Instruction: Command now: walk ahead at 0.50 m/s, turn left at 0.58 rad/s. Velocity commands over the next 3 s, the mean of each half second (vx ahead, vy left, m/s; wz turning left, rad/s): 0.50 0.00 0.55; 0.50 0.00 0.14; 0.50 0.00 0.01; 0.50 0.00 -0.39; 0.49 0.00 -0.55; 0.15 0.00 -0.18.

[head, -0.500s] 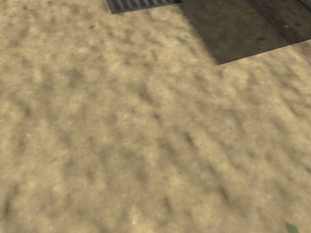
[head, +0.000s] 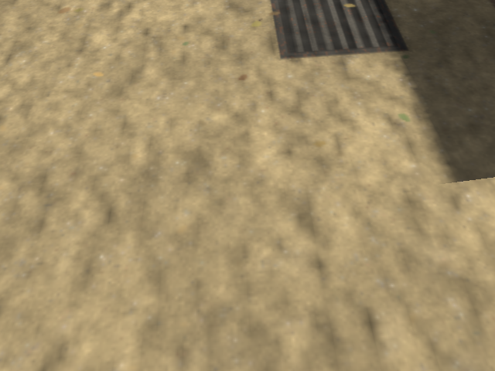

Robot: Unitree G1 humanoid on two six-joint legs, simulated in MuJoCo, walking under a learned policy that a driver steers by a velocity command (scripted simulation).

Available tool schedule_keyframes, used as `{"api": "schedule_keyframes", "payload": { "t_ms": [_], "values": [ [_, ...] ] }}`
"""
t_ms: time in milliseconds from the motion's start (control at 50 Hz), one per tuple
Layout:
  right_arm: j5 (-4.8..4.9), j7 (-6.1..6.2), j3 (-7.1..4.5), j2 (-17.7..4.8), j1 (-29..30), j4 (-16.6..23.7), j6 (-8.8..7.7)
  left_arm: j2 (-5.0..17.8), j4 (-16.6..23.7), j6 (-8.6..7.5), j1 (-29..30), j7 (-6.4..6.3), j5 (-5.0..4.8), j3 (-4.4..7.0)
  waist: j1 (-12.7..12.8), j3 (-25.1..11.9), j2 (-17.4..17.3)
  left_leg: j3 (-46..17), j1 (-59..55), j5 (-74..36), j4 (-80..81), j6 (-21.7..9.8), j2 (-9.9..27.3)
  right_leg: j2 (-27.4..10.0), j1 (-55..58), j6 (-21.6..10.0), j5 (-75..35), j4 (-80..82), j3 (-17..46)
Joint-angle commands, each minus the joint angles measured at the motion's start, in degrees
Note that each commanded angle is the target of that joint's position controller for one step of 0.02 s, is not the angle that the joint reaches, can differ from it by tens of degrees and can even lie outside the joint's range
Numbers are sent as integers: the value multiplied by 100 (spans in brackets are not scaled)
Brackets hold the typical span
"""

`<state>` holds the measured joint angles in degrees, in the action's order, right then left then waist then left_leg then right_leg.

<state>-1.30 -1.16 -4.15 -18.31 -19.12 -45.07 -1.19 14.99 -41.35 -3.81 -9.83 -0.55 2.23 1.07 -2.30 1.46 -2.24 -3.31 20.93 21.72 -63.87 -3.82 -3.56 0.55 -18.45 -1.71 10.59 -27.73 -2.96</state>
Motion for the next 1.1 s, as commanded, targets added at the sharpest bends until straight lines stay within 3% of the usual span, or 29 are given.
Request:
{"api": "schedule_keyframes", "payload": {
  "t_ms": [20,80,160,220,280,340,360,380,400,420,440,460,480,500,520,540,580,620,740,840,900,940,960,980,1000,1020,1040,1060,1100],
  "values": [
    [-81,-131,-48,-303,-97,369,82,589,50,-137,-626,1,-75,184,210,-161,908,-91,1262,-390,-248,123,551,-1512,1176,-576,-595,1592,1473],
    [-81,-211,-17,-218,330,556,143,654,-71,-234,-793,47,-132,234,199,-123,811,-41,1695,-785,-176,197,637,-1563,1318,-688,-1272,1766,901],
    [-68,-273,47,-106,1065,817,140,667,-236,-212,-988,59,-118,265,311,85,736,154,2071,-1488,619,285,695,-1446,1468,-681,-1684,1879,163],
    [-59,-349,137,35,1615,989,99,724,-327,-198,-1072,58,-123,289,434,217,741,454,1736,-2019,1695,202,698,-1371,1479,-581,-1744,1861,-312],
    [-88,-391,166,32,2013,1156,88,857,-467,-147,-1305,17,-119,332,539,332,717,773,1527,-1768,2383,-3,639,-1533,1856,-502,-2117,1721,-546],
    [-140,-326,123,-61,1894,1179,94,1045,-583,-38,-1413,-39,-96,367,418,142,802,1116,941,-961,2766,-317,241,-1606,2301,-379,-4188,855,-882],
    [-158,-284,77,-139,1542,1094,81,1147,-608,12,-1427,-55,-90,387,248,-110,843,1191,495,-661,2855,-456,13,-1613,2388,-362,-5011,168,-973],
    [-194,-230,9,-234,846,888,31,1183,-619,60,-1448,-63,-108,381,-55,-525,765,1133,-405,-650,3176,-619,-206,-1580,2159,-328,-5103,-850,-1042],
    [-253,-142,-112,-466,-153,560,-14,1099,-537,70,-1402,-55,-105,340,-508,-1092,415,633,-1913,-752,3500,-833,0,-1441,1227,-188,-3974,-2264,-1116],
    [-241,-40,-259,-1103,-369,561,-24,363,-171,46,-1662,48,-156,158,-273,-1786,-890,-2005,-3814,-227,3707,-1391,1855,-791,-1016,91,474,-4219,-1078],
    [-17,7,-312,-1289,-553,690,24,701,20,36,-1298,69,-111,233,-466,-2278,-768,-4198,-4126,-895,4614,-1874,2617,-24,-2010,217,2074,-5328,-93],
    [39,75,-271,-1091,-369,518,47,792,94,31,-738,79,-118,259,-427,-1408,-111,-2977,-3648,-1548,4600,-1664,2353,-424,-2484,155,1384,-5323,338],
    [53,110,-178,-771,-114,449,12,643,80,-35,-697,91,-177,186,-196,-732,-26,-2207,-2741,-2323,4641,-1483,2124,-601,-2290,120,975,-4873,303],
    [40,111,-91,-511,122,398,-40,582,-41,-28,-808,101,-144,175,82,-409,169,-1628,-2096,-2818,4747,-1191,1770,-772,-1892,109,837,-4328,334],
    [69,110,-25,-357,295,378,-90,569,-133,60,-1017,115,-54,172,306,-278,100,-1233,-1615,-3148,4875,-1056,1535,-831,-1479,144,814,-4028,344],
    [74,84,19,-264,382,367,-148,546,-252,162,-1221,141,-4,172,420,-324,23,-969,-1363,-3249,5005,-977,1400,-839,-1155,167,760,-3851,331],
    [104,50,12,-311,214,230,-257,471,-292,260,-1222,201,11,184,460,-303,-1,-763,-1271,-3409,5205,-996,1269,-782,-1142,207,565,-3605,232],
    [112,43,-11,-391,24,101,-294,408,-220,289,-849,234,0,187,375,-90,-22,-652,-1298,-3117,5449,-960,1213,-811,-1497,251,126,-3244,194],
    [115,62,13,-364,-530,-207,-326,329,82,251,363,250,-30,170,9,247,-74,-480,-1957,-3087,5596,-805,1207,-741,-2185,275,-919,-1836,144],
    [40,135,43,-386,-930,-494,-330,300,331,184,1095,278,-50,127,-187,440,-102,-406,-2572,-3686,5408,-773,1387,-470,-2093,33,-950,-896,-24],
    [6,199,36,-514,-755,-586,-331,371,287,125,818,251,-62,155,73,364,-159,-294,-2728,-5030,4942,-637,1492,-181,-1332,-255,-402,-467,-122],
    [-23,203,17,-633,-587,-630,-323,560,-101,66,-367,136,-61,259,608,-296,-136,-93,-2659,-6341,3545,-464,1303,227,175,-490,-131,-121,-279],
    [12,199,48,-581,-548,-601,-333,765,-379,6,-1341,60,24,342,1025,-880,43,71,-1903,-5464,2274,-371,1085,-144,1618,-693,-266,47,92],
    [219,142,181,-53,-1059,-385,-364,1501,-456,-14,-2049,-5,171,534,947,-1798,1180,425,-45,-2826,32,-94,336,-1881,3484,-1351,328,157,2534],
    [141,152,115,-256,-1093,-485,-357,1359,-522,51,-1941,76,-16,516,847,-2057,1419,45,939,727,-1102,-97,-363,-2465,3622,-1682,150,1025,4436],
    [26,151,71,-380,-666,-410,-333,1114,-452,78,-1268,107,-150,458,582,-1035,780,-275,1362,341,-1336,-151,76,-2233,2751,-1564,535,1106,3642],
    [8,107,107,-309,-357,-347,-354,728,-382,68,-794,131,-163,361,463,-455,423,-204,1357,-76,-1033,-156,337,-2027,1956,-1444,484,1314,2907],
    [16,75,123,-196,-228,-332,-331,511,-422,40,-610,133,-139,291,316,-84,407,-109,1204,-269,-633,-153,558,-1720,1382,-1238,245,1552,2317],
    [-93,10,158,-68,-377,-408,-182,354,-574,-37,-585,116,-140,227,86,48,638,12,729,-464,-223,-26,720,-1349,772,-1028,-322,1812,1622]
  ]
}}
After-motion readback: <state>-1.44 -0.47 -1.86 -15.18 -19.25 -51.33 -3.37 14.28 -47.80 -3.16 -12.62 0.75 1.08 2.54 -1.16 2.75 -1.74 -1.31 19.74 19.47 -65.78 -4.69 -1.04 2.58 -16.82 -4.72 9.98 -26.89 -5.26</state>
